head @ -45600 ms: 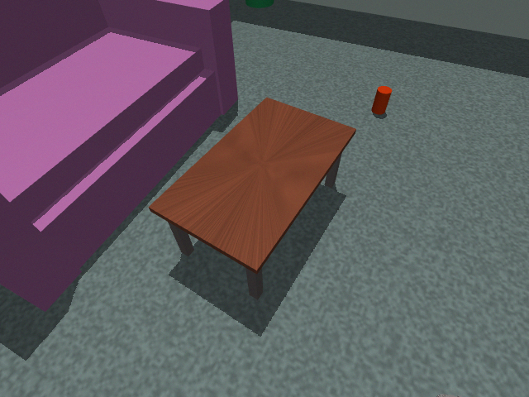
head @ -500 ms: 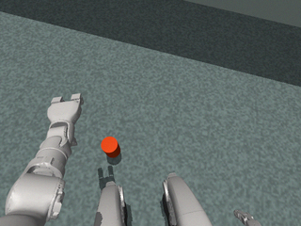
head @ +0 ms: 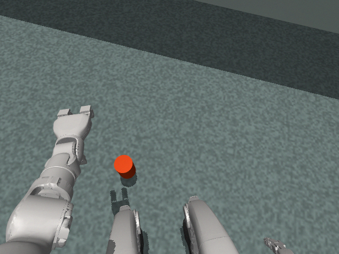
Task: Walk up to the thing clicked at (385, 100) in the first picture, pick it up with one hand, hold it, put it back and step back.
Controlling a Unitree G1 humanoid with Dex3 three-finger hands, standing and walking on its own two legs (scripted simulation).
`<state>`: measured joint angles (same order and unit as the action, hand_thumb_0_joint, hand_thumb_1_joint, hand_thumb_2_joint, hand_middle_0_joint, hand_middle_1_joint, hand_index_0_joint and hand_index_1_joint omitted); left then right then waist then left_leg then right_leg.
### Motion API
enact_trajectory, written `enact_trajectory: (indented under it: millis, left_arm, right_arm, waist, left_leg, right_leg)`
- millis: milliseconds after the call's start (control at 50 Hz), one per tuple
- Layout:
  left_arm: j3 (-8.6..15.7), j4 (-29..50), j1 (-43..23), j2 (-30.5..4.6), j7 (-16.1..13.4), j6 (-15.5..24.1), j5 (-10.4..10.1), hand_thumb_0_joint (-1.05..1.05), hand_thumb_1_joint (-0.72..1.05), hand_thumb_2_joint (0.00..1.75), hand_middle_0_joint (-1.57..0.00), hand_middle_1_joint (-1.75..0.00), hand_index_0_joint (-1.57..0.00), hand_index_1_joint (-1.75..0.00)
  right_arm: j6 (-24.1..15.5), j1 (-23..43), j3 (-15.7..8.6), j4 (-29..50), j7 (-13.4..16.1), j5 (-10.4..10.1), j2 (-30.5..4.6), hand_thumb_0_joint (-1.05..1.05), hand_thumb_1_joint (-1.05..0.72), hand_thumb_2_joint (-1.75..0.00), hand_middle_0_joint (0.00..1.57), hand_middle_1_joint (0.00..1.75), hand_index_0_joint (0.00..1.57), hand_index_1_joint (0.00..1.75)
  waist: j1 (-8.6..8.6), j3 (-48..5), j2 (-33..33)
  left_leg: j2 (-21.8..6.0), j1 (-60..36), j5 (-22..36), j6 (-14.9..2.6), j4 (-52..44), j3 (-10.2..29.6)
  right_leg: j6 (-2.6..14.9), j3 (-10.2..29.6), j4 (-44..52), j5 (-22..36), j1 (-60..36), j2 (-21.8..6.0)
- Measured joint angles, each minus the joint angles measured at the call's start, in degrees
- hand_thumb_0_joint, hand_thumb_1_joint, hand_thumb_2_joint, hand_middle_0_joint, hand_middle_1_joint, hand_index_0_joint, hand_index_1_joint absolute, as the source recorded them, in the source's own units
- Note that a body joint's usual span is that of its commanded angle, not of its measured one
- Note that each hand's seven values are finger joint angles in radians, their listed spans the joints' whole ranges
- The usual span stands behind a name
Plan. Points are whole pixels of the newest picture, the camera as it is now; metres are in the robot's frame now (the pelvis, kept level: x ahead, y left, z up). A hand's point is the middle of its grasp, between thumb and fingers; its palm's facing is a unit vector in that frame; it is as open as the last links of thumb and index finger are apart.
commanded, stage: go down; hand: left
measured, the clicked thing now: (125, 167) +0.44 +0.14 -0.58
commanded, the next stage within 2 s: none
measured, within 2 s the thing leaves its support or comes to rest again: neither
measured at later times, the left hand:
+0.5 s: hand (79, 142) +0.41 +0.21 -0.11, palm faces -0.44 -0.01 -0.90, open 14.0 cm
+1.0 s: hand (79, 143) +0.41 +0.21 -0.11, palm faces -0.44 -0.01 -0.90, open 14.0 cm
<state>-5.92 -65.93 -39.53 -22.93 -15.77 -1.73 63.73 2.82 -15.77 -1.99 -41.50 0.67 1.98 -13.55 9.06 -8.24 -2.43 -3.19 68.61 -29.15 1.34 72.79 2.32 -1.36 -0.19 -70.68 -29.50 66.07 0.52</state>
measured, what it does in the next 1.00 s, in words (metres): stands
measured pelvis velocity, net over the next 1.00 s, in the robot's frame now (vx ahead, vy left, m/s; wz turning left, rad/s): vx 0.00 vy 0.00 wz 0.00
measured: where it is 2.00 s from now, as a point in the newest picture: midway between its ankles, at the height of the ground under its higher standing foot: (166, 253)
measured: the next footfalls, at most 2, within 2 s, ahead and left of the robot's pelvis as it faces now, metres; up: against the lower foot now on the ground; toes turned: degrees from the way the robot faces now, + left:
none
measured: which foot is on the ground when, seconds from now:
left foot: down 0.00-1.00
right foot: down 0.00-1.00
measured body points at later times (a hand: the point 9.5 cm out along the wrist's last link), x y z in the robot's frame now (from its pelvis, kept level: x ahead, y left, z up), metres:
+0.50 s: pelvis +0.00 +0.00 +0.00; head +0.14 +0.02 +0.43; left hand +0.43 +0.20 -0.06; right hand +0.03 -0.26 -0.13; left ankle +0.04 +0.13 -0.62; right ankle +0.03 -0.14 -0.62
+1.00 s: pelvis +0.00 +0.00 +0.00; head +0.14 +0.01 +0.43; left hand +0.43 +0.20 -0.06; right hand +0.03 -0.27 -0.13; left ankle +0.04 +0.13 -0.62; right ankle +0.03 -0.14 -0.62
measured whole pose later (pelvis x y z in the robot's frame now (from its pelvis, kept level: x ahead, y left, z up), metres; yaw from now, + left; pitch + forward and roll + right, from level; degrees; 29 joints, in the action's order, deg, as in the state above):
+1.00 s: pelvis +0.00 +0.00 +0.00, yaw +0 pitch +26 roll -3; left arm -6.3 -67.0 -39.9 -22.7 -15.4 -1.8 63.3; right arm 2.2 -16.0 -1.9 -41.4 0.7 1.9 -13.2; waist 9.0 -8.9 -2.4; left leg -2.9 69.9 -29.2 1.1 73.5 2.4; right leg -1.6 -0.2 -71.2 -29.6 67.2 0.3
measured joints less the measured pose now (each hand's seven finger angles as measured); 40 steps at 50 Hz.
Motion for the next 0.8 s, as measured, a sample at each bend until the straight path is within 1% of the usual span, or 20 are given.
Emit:
enact_trajectory:
  millis: [60, 160, 340, 500, 600, 720, 800]
  left_arm:
    - [-0.1, -1.1, -0.5, 0.0, 0.2, -0.3, -0.5, 0.00, -0.52, 0.94, -0.17, -0.89, -0.14, -0.92]
    - [-0.2, -2.1, -0.8, -0.1, 0.4, 0.1, -0.5, 0.00, -0.52, 0.94, -0.17, -0.90, -0.14, -0.92]
    - [0.1, 0.5, 0.0, 0.0, 0.2, 0.1, -0.1, 0.00, -0.51, 0.93, -0.17, -0.90, -0.15, -0.92]
    - [-0.4, -1.4, -0.4, 0.3, 0.3, -0.3, -0.7, 0.00, -0.50, 0.93, -0.17, -0.91, -0.15, -0.92]
    - [-0.2, -1.5, -0.5, 0.2, 0.0, 0.1, -0.1, 0.00, -0.50, 0.92, -0.17, -0.91, -0.15, -0.92]
    - [-0.1, 0.5, 0.2, 0.3, -0.1, -0.1, 0.1, 0.00, -0.49, 0.92, -0.17, -0.91, -0.15, -0.93]
    - [-0.1, 0.6, 0.1, 0.4, 0.2, -0.6, -0.4, 0.00, -0.49, 0.92, -0.17, -0.91, -0.15, -0.93]
  right_arm:
    - [-0.1, -0.1, 0.1, 0.0, 0.0, -0.1, 0.1, 0.00, -0.92, -0.91, 0.20, 0.30, 0.20, 0.30]
    - [-0.6, -0.6, 0.1, 0.3, 0.0, 0.0, 0.3, 0.00, -0.92, -0.91, 0.20, 0.30, 0.20, 0.30]
    - [-0.2, -0.3, 0.1, 0.0, -0.1, 0.1, 0.3, 0.00, -0.92, -0.91, 0.20, 0.30, 0.20, 0.30]
    - [-0.4, -0.4, 0.4, -0.1, -0.1, 0.0, 0.7, 0.00, -0.92, -0.91, 0.20, 0.30, 0.20, 0.30]
    - [-0.7, -0.6, 0.3, 0.1, 0.0, 0.1, 0.5, 0.00, -0.92, -0.91, 0.20, 0.30, 0.20, 0.30]
    - [-0.5, 0.0, 0.0, -0.1, 0.0, 0.1, 0.2, 0.00, -0.92, -0.91, 0.20, 0.30, 0.20, 0.30]
    - [-0.3, 0.4, 0.1, -0.4, 0.0, -0.1, 0.3, 0.00, -0.92, -0.91, 0.20, 0.30, 0.20, 0.30]
  waist:
    - [0.09, 0.0, 0.0]
    - [0.17, -0.5, 0.0]
    - [-0.01, 0.0, -0.1]
    - [0.01, -0.3, -0.2]
    - [0.02, -0.6, 0.0]
    - [-0.15, -0.3, -0.1]
    - [-0.19, 0.0, -0.2]
  left_leg:
    - [0.0, -0.4, 0.2, -0.08, -0.5, 0.0]
    - [0.1, 0.2, 0.1, -0.19, -0.2, -0.1]
    - [0.0, 1.0, -0.3, -0.37, 0.9, -0.2]
    - [0.1, 0.5, 0.0, -0.37, 0.1, -0.2]
    - [0.2, 1.4, -0.2, -0.33, 0.8, -0.2]
    - [0.1, 1.9, -0.4, -0.30, 1.5, -0.2]
    - [0.1, 1.2, -0.3, -0.26, 1.1, -0.1]
  right_leg:
    - [-0.07, 0.0, 0.5, 0.2, -0.4, 0.0]
    - [-0.15, 0.1, 0.4, 0.2, 0.2, -0.1]
    - [-0.38, 0.3, -0.5, 0.0, 0.9, 0.0]
    - [-0.36, 0.2, 0.2, 0.2, 0.4, -0.1]
    - [-0.32, 0.2, -0.6, -0.1, 1.3, -0.1]
    - [-0.32, 0.3, -1.4, -0.3, 1.9, -0.1]
    - [-0.29, 0.2, -0.9, -0.2, 1.2, -0.1]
